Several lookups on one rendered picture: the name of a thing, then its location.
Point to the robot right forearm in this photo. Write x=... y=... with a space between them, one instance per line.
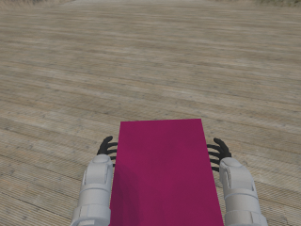
x=240 y=195

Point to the robot right hand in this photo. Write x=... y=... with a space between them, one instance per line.
x=223 y=152

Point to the robot left hand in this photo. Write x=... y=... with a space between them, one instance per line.
x=105 y=145

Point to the carton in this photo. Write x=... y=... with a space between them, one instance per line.
x=163 y=176

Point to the robot left forearm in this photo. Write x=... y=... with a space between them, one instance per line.
x=94 y=195

